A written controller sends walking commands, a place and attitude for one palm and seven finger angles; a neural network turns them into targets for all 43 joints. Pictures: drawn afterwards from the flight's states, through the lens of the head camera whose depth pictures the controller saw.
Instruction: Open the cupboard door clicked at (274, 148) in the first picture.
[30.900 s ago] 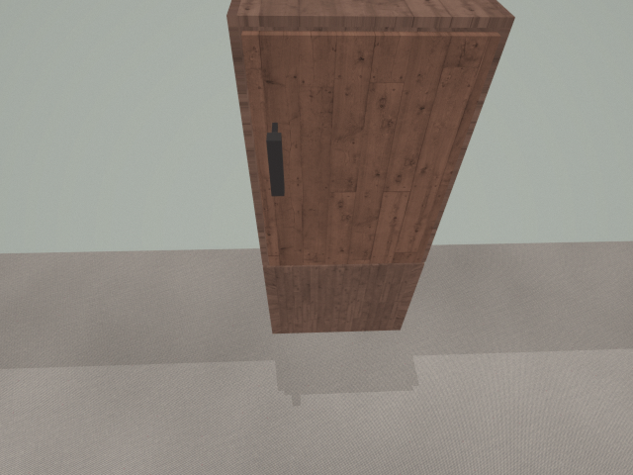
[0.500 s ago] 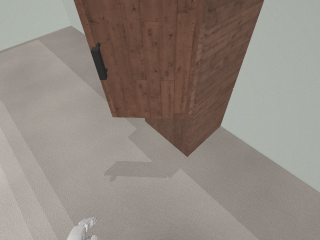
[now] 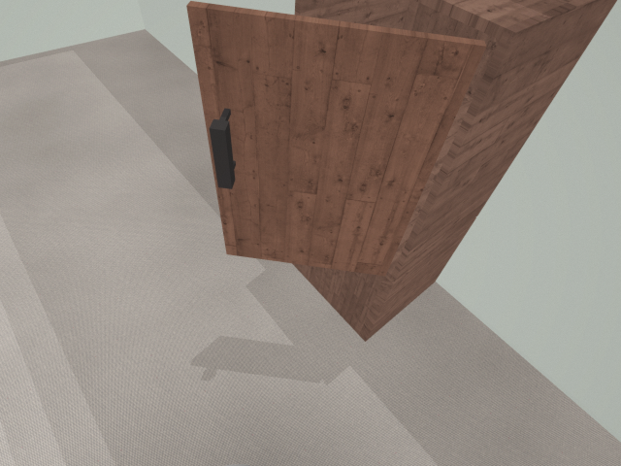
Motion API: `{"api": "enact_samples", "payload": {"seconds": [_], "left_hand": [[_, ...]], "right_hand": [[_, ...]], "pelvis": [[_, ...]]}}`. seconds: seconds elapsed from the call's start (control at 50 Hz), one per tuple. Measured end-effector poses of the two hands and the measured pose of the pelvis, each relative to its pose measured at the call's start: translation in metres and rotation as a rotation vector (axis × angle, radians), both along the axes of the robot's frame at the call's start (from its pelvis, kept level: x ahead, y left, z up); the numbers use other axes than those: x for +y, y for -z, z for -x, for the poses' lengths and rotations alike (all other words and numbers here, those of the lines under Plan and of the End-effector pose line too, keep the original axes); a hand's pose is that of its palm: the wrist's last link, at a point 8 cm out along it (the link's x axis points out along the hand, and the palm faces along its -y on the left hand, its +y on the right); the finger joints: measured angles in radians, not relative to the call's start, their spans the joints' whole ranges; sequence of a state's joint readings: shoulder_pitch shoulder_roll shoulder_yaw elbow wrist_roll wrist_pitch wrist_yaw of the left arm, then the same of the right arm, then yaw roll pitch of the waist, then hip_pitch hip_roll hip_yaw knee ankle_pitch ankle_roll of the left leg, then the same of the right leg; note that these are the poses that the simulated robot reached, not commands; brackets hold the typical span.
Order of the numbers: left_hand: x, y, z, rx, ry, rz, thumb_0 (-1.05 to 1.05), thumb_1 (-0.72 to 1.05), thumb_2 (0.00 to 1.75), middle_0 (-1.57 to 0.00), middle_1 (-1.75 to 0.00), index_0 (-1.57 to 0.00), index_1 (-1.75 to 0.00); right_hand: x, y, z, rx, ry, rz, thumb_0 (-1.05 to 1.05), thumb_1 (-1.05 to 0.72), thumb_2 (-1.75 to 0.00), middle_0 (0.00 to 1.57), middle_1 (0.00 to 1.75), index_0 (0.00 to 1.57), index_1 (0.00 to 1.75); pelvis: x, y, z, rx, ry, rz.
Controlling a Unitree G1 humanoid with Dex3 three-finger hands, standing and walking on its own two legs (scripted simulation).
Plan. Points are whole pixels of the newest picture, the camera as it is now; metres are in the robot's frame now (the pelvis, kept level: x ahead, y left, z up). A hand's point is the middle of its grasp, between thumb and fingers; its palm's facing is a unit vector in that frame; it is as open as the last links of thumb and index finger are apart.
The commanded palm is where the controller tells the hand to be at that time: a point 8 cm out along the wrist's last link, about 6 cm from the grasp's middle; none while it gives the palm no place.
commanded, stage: come to a stop and stand still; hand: left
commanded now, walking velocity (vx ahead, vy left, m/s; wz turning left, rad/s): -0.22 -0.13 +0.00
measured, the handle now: (226, 148) +0.60 +0.21 +0.03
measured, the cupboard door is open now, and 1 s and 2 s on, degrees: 44 44 44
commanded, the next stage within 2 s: look again from close up in 0.78 s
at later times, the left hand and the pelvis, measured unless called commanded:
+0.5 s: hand out of the picture +0.03 +0.13 -0.17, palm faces +0.03 -0.98 -0.18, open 7.3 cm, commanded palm none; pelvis -0.02 -0.05 +0.00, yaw +1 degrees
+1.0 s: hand out of the picture -0.03 +0.10 -0.17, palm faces +0.01 -0.99 -0.17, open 7.4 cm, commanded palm none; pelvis -0.02 -0.06 +0.00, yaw +0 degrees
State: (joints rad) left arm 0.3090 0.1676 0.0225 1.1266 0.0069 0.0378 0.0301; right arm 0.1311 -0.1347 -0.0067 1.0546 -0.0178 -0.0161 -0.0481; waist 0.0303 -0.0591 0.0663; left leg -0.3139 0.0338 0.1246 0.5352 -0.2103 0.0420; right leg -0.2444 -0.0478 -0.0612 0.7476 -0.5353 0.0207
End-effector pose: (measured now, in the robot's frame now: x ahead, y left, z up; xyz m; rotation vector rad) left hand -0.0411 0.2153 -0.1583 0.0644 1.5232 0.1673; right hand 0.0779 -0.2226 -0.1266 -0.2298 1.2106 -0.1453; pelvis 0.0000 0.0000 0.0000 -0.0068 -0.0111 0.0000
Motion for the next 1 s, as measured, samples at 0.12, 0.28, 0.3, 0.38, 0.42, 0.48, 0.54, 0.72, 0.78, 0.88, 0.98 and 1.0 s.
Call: {"api": "enact_samples", "payload": {"seconds": [0.12,0.28,0.3,0.38,0.42,0.48,0.54,0.72,0.78,0.88,0.98,1.0], "left_hand": [[0.01,-0.01,-0.046,-0.11,0.048,-0.044,0.01,0.91,0.9,-0.2,-0.3,-0.2,-0.3],[0.001,-0.023,-0.082,-0.295,0.093,-0.142,0.01,0.91,0.9,-0.2,-0.3,-0.2,-0.3],[-0.003,-0.025,-0.081,-0.293,0.097,-0.143,0.0,0.91,0.9,-0.2,-0.3,-0.2,-0.3],[-0.02,-0.028,-0.074,-0.274,0.1,-0.119,0.01,0.91,0.9,-0.2,-0.3,-0.2,-0.3],[-0.028,-0.024,-0.072,-0.261,0.101,-0.096,0.01,0.91,0.9,-0.2,-0.3,-0.2,-0.3],[-0.039,-0.014,-0.069,-0.243,0.089,-0.054,0.01,0.91,0.9,-0.2,-0.3,-0.2,-0.3],[-0.042,-0.014,-0.063,-0.225,0.063,-0.048,0.01,0.93,0.9,-0.2,-0.3,-0.2,-0.3],[-0.052,-0.019,-0.035,-0.142,0.057,-0.047,0.01,0.93,0.9,-0.2,-0.3,-0.2,-0.3],[-0.057,-0.02,-0.026,-0.121,0.05,-0.042,0.01,0.92,0.9,-0.2,-0.3,-0.2,-0.3],[-0.067,-0.019,-0.016,-0.095,0.039,-0.026,0.01,0.91,0.9,-0.2,-0.3,-0.2,-0.3],[-0.069,-0.015,-0.007,-0.106,0.074,-0.029,0.01,0.91,0.9,-0.2,-0.3,-0.2,-0.3],[-0.068,-0.014,-0.006,-0.109,0.075,-0.027,0.01,0.91,0.9,-0.2,-0.3,-0.2,-0.3]], "right_hand": [[-0.009,0.0,0.003,-0.014,0.044,-0.008,-0.01,-0.91,-0.9,0.2,0.3,0.2,0.3],[-0.056,0.02,0.043,0.04,0.086,-0.032,0.0,-0.91,-0.9,0.2,0.3,0.2,0.3],[-0.061,0.021,0.049,0.054,0.092,-0.036,0.0,-0.91,-0.9,0.2,0.3,0.2,0.3],[-0.073,0.016,0.071,0.107,0.111,-0.033,0.0,-0.91,-0.9,0.2,0.3,0.2,0.3],[-0.075,0.013,0.082,0.129,0.119,-0.025,0.0,-0.91,-0.9,0.2,0.3,0.2,0.3],[-0.072,0.013,0.098,0.167,0.116,-0.009,0.0,-0.91,-0.9,0.2,0.3,0.2,0.3],[-0.064,0.007,0.111,0.216,0.101,-0.018,0.0,-0.91,-0.9,0.2,0.3,0.2,0.3],[-0.049,0.01,0.112,0.224,0.102,-0.081,0.0,-0.91,-0.9,0.2,0.3,0.2,0.3],[-0.049,0.011,0.109,0.221,0.097,-0.084,0.01,-0.91,-0.9,0.2,0.3,0.2,0.3],[-0.053,0.01,0.105,0.214,0.094,-0.079,0.01,-0.91,-0.9,0.2,0.3,0.2,0.3],[-0.06,0.012,0.094,0.144,0.09,-0.059,0.01,-0.92,-0.9,0.2,0.3,0.2,0.3],[-0.061,0.011,0.092,0.124,0.091,-0.054,0.01,-0.92,-0.9,0.2,0.3,0.2,0.3]], "pelvis": [[-0.006,-0.004,0.01,0.004,0.019,0.015],[-0.038,0.008,0.024,0.001,0.009,-0.015],[-0.041,0.007,0.025,-0.004,0.002,-0.012],[-0.048,0.001,0.023,-0.002,-0.005,-0.008],[-0.049,-0.001,0.022,0.004,-0.006,-0.003],[-0.05,0.002,0.02,0.015,-0.015,0.018],[-0.055,-0.004,0.02,0.01,-0.011,0.004],[-0.062,-0.009,0.018,-0.005,-0.005,-0.006],[-0.064,-0.01,0.017,-0.008,-0.004,-0.007],[-0.066,-0.01,0.014,-0.009,-0.002,-0.007],[-0.06,-0.005,0.02,-0.008,0.003,0.007],[-0.059,-0.004,0.021,-0.012,0.001,0.004]]}}
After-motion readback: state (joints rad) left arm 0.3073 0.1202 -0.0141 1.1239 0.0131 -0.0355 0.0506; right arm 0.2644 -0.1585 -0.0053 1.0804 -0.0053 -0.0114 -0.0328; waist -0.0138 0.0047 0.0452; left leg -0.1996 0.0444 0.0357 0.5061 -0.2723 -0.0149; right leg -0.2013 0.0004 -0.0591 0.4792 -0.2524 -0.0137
